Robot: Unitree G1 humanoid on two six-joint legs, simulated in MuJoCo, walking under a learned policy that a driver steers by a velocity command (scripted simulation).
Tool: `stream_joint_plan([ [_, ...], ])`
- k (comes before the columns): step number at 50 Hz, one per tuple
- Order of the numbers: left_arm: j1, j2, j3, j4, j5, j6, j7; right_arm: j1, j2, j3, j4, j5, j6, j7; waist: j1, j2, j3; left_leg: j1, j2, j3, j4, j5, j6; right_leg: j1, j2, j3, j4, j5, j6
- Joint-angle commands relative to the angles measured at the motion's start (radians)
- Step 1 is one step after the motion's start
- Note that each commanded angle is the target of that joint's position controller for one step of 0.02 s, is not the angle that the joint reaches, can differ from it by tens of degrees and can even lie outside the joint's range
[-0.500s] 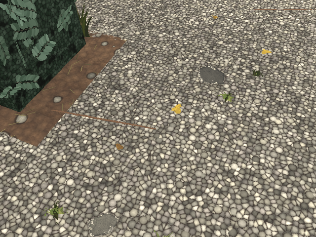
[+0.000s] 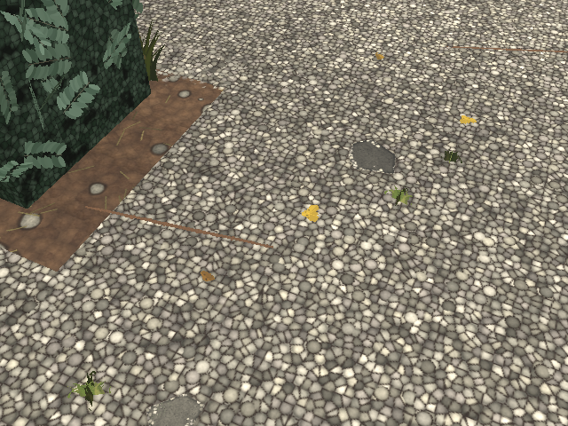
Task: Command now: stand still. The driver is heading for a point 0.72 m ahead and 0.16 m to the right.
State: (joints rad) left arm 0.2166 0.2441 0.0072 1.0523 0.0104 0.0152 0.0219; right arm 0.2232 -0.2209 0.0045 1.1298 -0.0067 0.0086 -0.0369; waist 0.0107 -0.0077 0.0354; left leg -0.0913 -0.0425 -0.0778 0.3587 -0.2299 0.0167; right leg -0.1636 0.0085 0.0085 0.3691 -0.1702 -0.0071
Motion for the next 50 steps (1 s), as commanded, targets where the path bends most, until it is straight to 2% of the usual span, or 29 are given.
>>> stream_joint_plan([
  [1, 0.020, 0.091, 0.011, -0.011, 0.000, -0.009, 0.003, 0.030, -0.108, -0.013, -0.008, 0.000, -0.007, -0.003, -0.001, 0.015, 0.018, -0.090, 0.109, -0.091, -0.083, 0.079, 0.032, 0.027, -0.089, 0.088, -0.053, 0.045, -0.025],
  [14, 0.072, 0.057, -0.001, 0.046, 0.000, -0.012, 0.009, 0.069, -0.074, -0.002, 0.022, 0.001, -0.011, -0.005, -0.001, 0.014, 0.025, -0.096, 0.103, -0.080, -0.072, 0.089, 0.036, 0.009, -0.089, 0.088, -0.043, 0.049, -0.022],
  [31, 0.109, 0.023, -0.003, 0.077, -0.001, -0.014, 0.015, 0.123, -0.039, 0.001, 0.033, 0.000, -0.013, -0.010, -0.001, 0.009, 0.031, -0.099, 0.100, -0.069, -0.051, 0.113, 0.034, 0.005, -0.088, 0.087, -0.029, 0.066, -0.026],
  [32, 0.115, 0.017, -0.004, 0.080, 0.001, -0.013, 0.015, 0.134, -0.033, 0.003, 0.035, -0.002, -0.013, -0.010, -0.003, 0.010, 0.011, -0.095, 0.093, -0.068, -0.063, 0.031, 0.036, 0.013, -0.080, 0.083, -0.036, -0.010, -0.027],
  [35, 0.106, 0.038, 0.011, 0.061, 0.007, -0.004, 0.009, 0.144, -0.072, -0.017, 0.020, -0.007, -0.002, -0.007, -0.008, 0.038, 0.062, -0.166, 0.067, -0.091, -0.053, -0.390, 0.084, -0.071, -0.021, 0.058, 0.031, -0.381, -0.059],
  [37, 0.079, 0.016, 0.010, 0.034, 0.014, -0.005, 0.000, 0.175, -0.071, -0.024, 0.010, -0.009, 0.001, -0.002, -0.027, 0.064, 0.141, -0.191, 0.106, -0.174, -0.081, -0.551, 0.127, -0.188, -0.004, 0.058, 0.094, -0.466, -0.073],
  [39, 0.035, -0.027, 0.003, -0.001, 0.024, -0.025, -0.010, 0.245, -0.098, -0.041, 0.020, -0.009, -0.008, -0.004, -0.055, 0.152, 0.145, -0.089, 0.217, -0.339, -0.171, -0.584, 0.187, -0.296, 0.029, -0.020, 0.243, -0.310, -0.060],
  [40, 0.018, -0.027, 0.003, -0.019, 0.031, -0.038, -0.015, 0.251, -0.115, -0.051, 0.021, -0.010, -0.012, -0.003, -0.057, 0.173, 0.151, -0.073, 0.274, -0.397, -0.201, -0.552, 0.216, -0.317, 0.012, -0.050, 0.291, -0.240, -0.059],
  [42, 0.022, -0.004, 0.012, -0.040, 0.023, -0.063, -0.025, 0.217, -0.119, -0.060, 0.003, -0.011, -0.023, 0.003, -0.031, 0.148, 0.140, -0.106, 0.282, -0.378, -0.194, -0.473, 0.221, -0.263, -0.010, -0.047, 0.267, -0.245, -0.069],
  [43, 0.075, -0.011, 0.014, -0.033, 0.016, -0.073, -0.029, 0.181, -0.119, -0.063, -0.009, -0.008, -0.028, 0.005, 0.006, 0.147, 0.142, -0.166, 0.259, -0.332, -0.159, -0.441, 0.206, -0.164, -0.005, -0.056, 0.184, -0.238, -0.080],
  [44, 0.182, -0.019, 0.018, 0.002, 0.005, -0.082, -0.028, 0.126, -0.101, -0.061, -0.029, -0.003, -0.033, 0.007, 0.062, 0.124, 0.140, -0.281, 0.204, -0.261, -0.094, -0.386, 0.173, 0.023, 0.016, -0.057, 0.077, -0.201, -0.087],
  [45, 0.302, 0.011, 0.031, 0.041, 0.005, -0.090, -0.020, 0.071, -0.064, -0.054, -0.058, -0.003, -0.045, 0.010, 0.111, 0.030, 0.128, -0.417, 0.126, -0.155, 0.058, -0.292, 0.131, 0.211, -0.039, 0.055, -0.016, -0.211, -0.095],
  [46, 0.438, 0.123, 0.064, 0.075, 0.009, -0.093, -0.013, 0.022, 0.008, -0.035, -0.105, 0.004, -0.059, 0.019, 0.156, -0.239, 0.086, -0.580, -0.022, 0.049, 0.388, -0.232, 0.076, 0.342, -0.240, 0.421, -0.190, -0.443, -0.158],
  [47, 0.497, 0.147, 0.074, 0.101, 0.003, -0.083, -0.014, 0.015, -0.052, -0.047, -0.127, -0.032, -0.069, 0.027, 0.132, -0.230, 0.095, -0.669, -0.010, 0.083, 0.598, -0.301, 0.073, 0.339, -0.374, 0.613, -0.230, -0.420, -0.203],
  [48, 0.399, 0.088, 0.059, 0.069, 0.008, -0.083, -0.016, 0.019, -0.057, -0.051, -0.116, -0.044, -0.073, 0.036, 0.073, -0.078, 0.136, -0.678, 0.050, 0.048, 0.707, -0.228, 0.082, 0.271, -0.356, 0.543, -0.213, -0.366, -0.201],
  [49, 0.321, 0.065, 0.053, 0.038, 0.011, -0.089, -0.018, 0.038, -0.024, -0.045, -0.105, -0.033, -0.081, 0.045, 0.039, -0.034, 0.139, -0.657, 0.079, 0.042, 0.733, -0.143, 0.079, 0.218, -0.321, 0.456, -0.220, -0.276, -0.194],
  [50, 0.274, 0.053, 0.048, 0.019, 0.013, -0.095, -0.017, 0.035, -0.017, -0.045, -0.105, -0.027, -0.086, 0.054, 0.017, -0.024, 0.129, -0.637, 0.101, 0.046, 0.730, -0.081, 0.073, 0.195, -0.286, 0.381, -0.239, -0.218, -0.186],
])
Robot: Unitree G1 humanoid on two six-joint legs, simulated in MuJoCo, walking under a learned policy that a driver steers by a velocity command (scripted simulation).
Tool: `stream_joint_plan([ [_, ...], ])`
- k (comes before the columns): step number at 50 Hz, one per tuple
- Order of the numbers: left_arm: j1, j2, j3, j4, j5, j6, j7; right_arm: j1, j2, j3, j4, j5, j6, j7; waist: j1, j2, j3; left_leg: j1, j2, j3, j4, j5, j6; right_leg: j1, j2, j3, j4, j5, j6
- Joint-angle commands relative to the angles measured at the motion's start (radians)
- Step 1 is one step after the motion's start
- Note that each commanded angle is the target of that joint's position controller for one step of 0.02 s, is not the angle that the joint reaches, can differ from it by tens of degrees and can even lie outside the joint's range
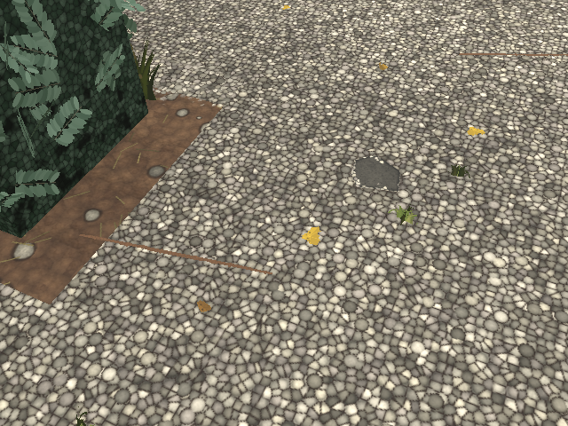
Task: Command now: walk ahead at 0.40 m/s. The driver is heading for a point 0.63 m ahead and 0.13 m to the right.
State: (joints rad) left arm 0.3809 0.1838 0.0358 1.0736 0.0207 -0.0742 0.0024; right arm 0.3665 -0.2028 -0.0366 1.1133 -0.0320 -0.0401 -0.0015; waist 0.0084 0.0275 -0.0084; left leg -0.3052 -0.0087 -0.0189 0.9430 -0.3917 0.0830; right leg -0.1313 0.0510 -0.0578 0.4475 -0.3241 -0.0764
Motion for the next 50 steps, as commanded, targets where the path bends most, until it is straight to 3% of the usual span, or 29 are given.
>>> stream_joint_plan([
  [1, 0.097, 0.094, 0.011, -0.005, 0.000, -0.014, 0.004, -0.118, -0.045, -0.009, -0.093, -0.004, -0.036, 0.026, 0.009, -0.069, 0.163, -0.416, 0.077, 0.001, 0.130, 0.120, -0.004, 0.161, -0.298, 0.381, -0.327, 0.029, -0.108],
  [5, 0.185, 0.070, -0.007, 0.033, -0.006, -0.029, 0.010, -0.188, -0.039, -0.013, -0.128, -0.004, -0.013, 0.033, 0.009, -0.106, 0.124, -0.440, 0.054, 0.079, 0.083, 0.180, -0.033, 0.209, -0.243, 0.205, -0.281, 0.502, -0.098],
  [9, 0.193, 0.074, -0.018, 0.036, -0.004, -0.030, 0.017, -0.389, -0.007, 0.008, -0.218, 0.008, -0.009, 0.035, 0.032, -0.123, 0.163, -0.359, 0.016, 0.146, -0.177, 0.254, -0.037, 0.128, -0.209, 0.127, -0.290, 0.648, -0.091],
  [11, 0.195, 0.094, -0.017, 0.039, -0.003, -0.034, 0.020, -0.419, -0.012, 0.012, -0.240, 0.014, -0.008, 0.032, 0.031, -0.144, 0.162, -0.255, -0.010, 0.173, -0.289, 0.281, -0.013, 0.111, -0.218, 0.111, -0.286, 0.740, -0.087],
  [13, 0.170, 0.116, -0.014, 0.038, -0.005, -0.040, 0.022, -0.359, -0.048, 0.000, -0.236, 0.016, -0.009, 0.021, -0.012, -0.149, 0.120, -0.126, -0.044, 0.177, -0.331, 0.282, 0.027, 0.136, -0.239, 0.093, -0.204, 0.977, -0.074],
  [15, 0.137, 0.138, -0.007, 0.032, -0.005, -0.038, 0.025, -0.146, -0.097, -0.026, -0.172, 0.019, -0.020, 0.006, -0.108, -0.142, 0.003, 0.081, -0.079, 0.156, -0.375, 0.270, 0.067, 0.172, -0.241, 0.075, 0.041, 1.128, -0.056],
  [16, 0.116, 0.145, -0.005, 0.026, -0.010, -0.033, 0.023, -0.001, -0.117, -0.041, -0.125, 0.013, -0.026, -0.002, -0.174, -0.126, -0.063, 0.258, -0.057, 0.132, -0.447, 0.297, 0.085, 0.106, -0.216, 0.056, 0.233, 1.020, -0.044],
  [17, 0.131, 0.105, -0.015, 0.004, -0.011, -0.031, 0.015, 0.136, -0.194, -0.064, -0.099, -0.012, -0.030, -0.011, -0.205, -0.033, -0.156, 0.459, 0.145, -0.094, -0.478, 0.106, 0.126, -0.067, -0.164, 0.026, 0.521, 0.664, -0.038],
  [18, 0.261, -0.015, -0.029, -0.006, -0.035, -0.022, 0.003, 0.137, -0.254, -0.076, -0.108, -0.026, -0.025, -0.003, -0.110, 0.175, -0.252, 0.645, 0.434, -0.634, -0.599, 0.045, 0.288, -0.390, 0.026, 0.021, 0.921, -0.196, -0.008],
  [19, 0.154, 0.095, -0.002, -0.018, -0.011, -0.016, 0.005, 0.049, -0.207, -0.072, -0.114, 0.018, -0.019, 0.009, -0.109, 0.020, -0.172, 0.533, 0.383, -0.681, -0.702, -0.127, 0.271, -0.478, -0.020, 0.128, 0.967, -0.126, -0.033],
  [20, 0.054, 0.104, 0.005, -0.059, -0.006, -0.019, 0.000, -0.067, -0.151, -0.054, -0.136, 0.027, -0.023, 0.011, -0.067, 0.015, -0.017, 0.374, 0.355, -0.521, -0.740, -0.131, 0.236, -0.510, -0.071, 0.119, 0.917, -0.020, -0.039],
  [21, 0.014, 0.094, 0.007, -0.067, -0.002, -0.022, -0.003, -0.113, -0.096, -0.040, -0.139, 0.022, -0.035, 0.014, -0.042, -0.030, 0.049, 0.255, 0.313, -0.420, -0.774, -0.001, 0.209, -0.473, -0.101, 0.115, 0.862, 0.033, -0.040],
  [23, 0.041, 0.056, 0.007, -0.058, 0.015, -0.001, -0.011, -0.097, -0.037, -0.019, -0.112, 0.018, -0.054, 0.005, 0.018, -0.019, 0.068, 0.126, 0.240, -0.257, -0.794, 0.196, 0.159, -0.366, -0.136, 0.113, 0.774, 0.052, -0.019],
  [24, 0.048, 0.037, 0.006, -0.057, 0.016, 0.010, -0.016, -0.069, -0.033, -0.015, -0.099, 0.018, -0.062, 0.002, 0.029, -0.011, 0.066, 0.110, 0.226, -0.214, -0.799, 0.262, 0.152, -0.346, -0.139, 0.105, 0.742, 0.050, -0.008],
  [28, -0.083, 0.047, 0.012, -0.109, 0.018, 0.037, -0.028, 0.017, -0.086, -0.019, -0.077, 0.018, -0.076, -0.003, 0.028, 0.006, 0.101, 0.130, 0.196, -0.102, -0.840, 0.365, 0.140, -0.462, -0.161, 0.057, 0.622, 0.141, 0.025],
  [33, -0.292, 0.037, 0.003, -0.181, -0.003, 0.034, -0.039, 0.097, -0.070, -0.007, -0.069, 0.017, -0.079, -0.007, -0.026, 0.018, 0.126, 0.203, 0.162, 0.040, -0.844, 0.544, 0.069, -0.516, -0.129, 0.021, 0.371, 0.322, 0.028],
  [37, -0.399, 0.029, -0.007, -0.221, -0.003, 0.029, -0.040, 0.161, -0.071, -0.002, -0.051, 0.014, -0.081, -0.022, -0.058, 0.028, 0.131, 0.324, 0.190, 0.111, -0.817, 0.695, 0.049, -0.498, -0.091, -0.041, 0.212, 0.357, -0.002],
  [39, -0.412, 0.037, -0.004, -0.234, 0.001, 0.025, -0.039, 0.169, -0.082, -0.002, -0.045, 0.009, -0.077, -0.030, -0.052, 0.032, 0.123, 0.400, 0.211, 0.142, -0.758, 0.853, 0.044, -0.474, -0.063, -0.067, 0.162, 0.306, -0.028],
  [40, -0.385, 0.040, -0.001, -0.228, 0.007, 0.021, -0.036, 0.167, -0.086, -0.002, -0.041, 0.009, -0.075, -0.036, -0.037, 0.037, 0.111, 0.420, 0.216, 0.155, -0.690, 1.036, 0.038, -0.429, -0.034, -0.084, 0.145, 0.264, -0.044],
  [42, -0.211, 0.061, 0.012, -0.171, 0.016, 0.006, -0.022, 0.150, -0.104, -0.005, -0.038, 0.006, -0.066, -0.047, 0.031, 0.065, 0.030, 0.440, 0.217, 0.158, -0.461, 1.301, 0.026, -0.268, 0.037, -0.103, 0.116, 0.202, -0.078],
  [43, -0.080, 0.079, 0.023, -0.126, 0.023, -0.008, -0.015, 0.133, -0.116, -0.007, -0.041, 0.014, -0.062, -0.047, 0.087, 0.071, -0.027, 0.403, 0.206, 0.160, -0.294, 1.226, 0.020, -0.123, 0.039, -0.079, 0.019, 0.288, -0.098],
  [44, 0.037, 0.120, 0.038, -0.090, 0.044, -0.019, -0.008, 0.105, -0.107, -0.001, -0.057, 0.031, -0.064, -0.043, 0.144, 0.057, -0.093, 0.238, 0.176, 0.175, -0.081, 0.960, 0.007, 0.101, -0.055, 0.004, -0.015, 0.487, -0.131],
  [45, 0.106, 0.228, 0.063, -0.072, 0.055, -0.018, -0.003, 0.199, -0.014, 0.016, -0.083, 0.049, -0.064, -0.035, 0.090, -0.175, -0.245, -0.072, 0.030, 0.197, 0.301, -0.016, -0.026, 0.449, -0.396, 0.329, 0.134, 1.148, -0.261],
  [46, 0.137, 0.235, 0.070, -0.073, -0.006, -0.002, -0.009, 0.251, -0.057, 0.001, -0.068, 0.076, -0.051, -0.035, 0.094, -0.132, -0.414, -0.201, -0.046, 0.038, 0.521, -0.239, -0.045, 0.548, -0.502, 0.563, 0.076, 1.260, -0.404],
  [47, 0.016, 0.203, 0.060, -0.103, -0.021, 0.007, -0.005, 0.140, -0.086, -0.007, -0.095, 0.054, -0.048, -0.034, 0.067, -0.034, -0.277, -0.238, 0.009, -0.022, 0.491, -0.123, -0.045, 0.376, -0.449, 0.443, -0.006, 1.137, -0.362],
  [48, -0.083, 0.140, 0.042, -0.113, -0.020, 0.008, -0.002, 0.054, -0.069, -0.005, -0.119, 0.035, -0.050, -0.030, 0.044, -0.037, -0.120, -0.259, 0.035, -0.018, 0.413, -0.063, -0.047, 0.219, -0.399, 0.359, -0.069, 1.015, -0.307],
  [49, -0.112, 0.088, 0.027, -0.109, -0.017, 0.008, 0.002, 0.032, -0.066, -0.010, -0.118, 0.019, -0.044, -0.027, 0.013, -0.001, -0.035, -0.221, 0.058, -0.017, 0.338, -0.029, -0.051, 0.094, -0.353, 0.288, -0.123, 0.953, -0.254],
  [50, -0.121, 0.061, 0.016, -0.104, -0.021, 0.006, 0.010, 0.040, -0.050, -0.011, -0.116, 0.000, -0.024, -0.023, -0.015, -0.003, -0.006, -0.149, 0.071, -0.018, 0.265, -0.002, -0.058, -0.003, -0.314, 0.226, -0.157, 0.911, -0.219],
])
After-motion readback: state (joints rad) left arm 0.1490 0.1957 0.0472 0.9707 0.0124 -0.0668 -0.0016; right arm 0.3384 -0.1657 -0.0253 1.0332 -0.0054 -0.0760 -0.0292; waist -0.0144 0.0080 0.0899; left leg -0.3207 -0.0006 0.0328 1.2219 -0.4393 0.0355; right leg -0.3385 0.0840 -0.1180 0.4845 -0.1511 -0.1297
